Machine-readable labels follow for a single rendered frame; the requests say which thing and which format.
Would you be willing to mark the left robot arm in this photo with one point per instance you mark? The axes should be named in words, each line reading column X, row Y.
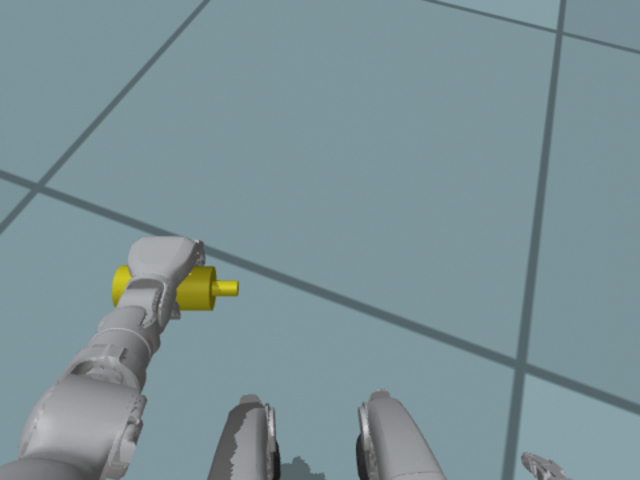
column 87, row 423

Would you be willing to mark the left robot hand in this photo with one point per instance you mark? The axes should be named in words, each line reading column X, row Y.
column 172, row 257

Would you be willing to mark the bottle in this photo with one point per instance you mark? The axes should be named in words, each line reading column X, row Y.
column 197, row 292

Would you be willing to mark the right robot hand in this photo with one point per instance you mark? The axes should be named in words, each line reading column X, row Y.
column 541, row 468

